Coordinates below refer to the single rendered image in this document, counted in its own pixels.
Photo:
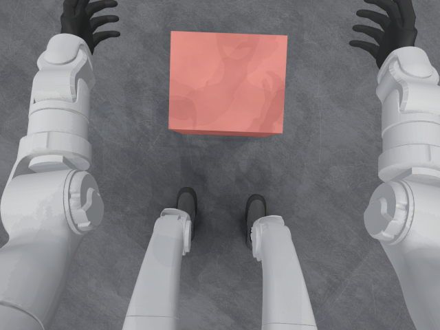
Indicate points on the robot right hand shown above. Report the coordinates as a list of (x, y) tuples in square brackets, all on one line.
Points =
[(398, 29)]

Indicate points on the robot right forearm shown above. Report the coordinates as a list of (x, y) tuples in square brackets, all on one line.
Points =
[(410, 97)]

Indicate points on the robot left hand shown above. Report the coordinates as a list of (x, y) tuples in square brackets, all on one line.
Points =
[(76, 19)]

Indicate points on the robot right thigh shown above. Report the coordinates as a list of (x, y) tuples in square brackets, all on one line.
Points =
[(286, 303)]

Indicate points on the right robot upper arm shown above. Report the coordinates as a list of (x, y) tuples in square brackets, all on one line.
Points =
[(405, 217)]

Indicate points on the carton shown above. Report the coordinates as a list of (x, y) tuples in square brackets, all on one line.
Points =
[(227, 84)]

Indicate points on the robot left forearm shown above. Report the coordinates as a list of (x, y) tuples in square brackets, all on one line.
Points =
[(59, 116)]

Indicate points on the robot right foot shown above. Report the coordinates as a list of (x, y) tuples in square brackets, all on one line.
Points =
[(255, 209)]

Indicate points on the left robot upper arm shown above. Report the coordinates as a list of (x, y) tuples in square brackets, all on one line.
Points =
[(47, 216)]

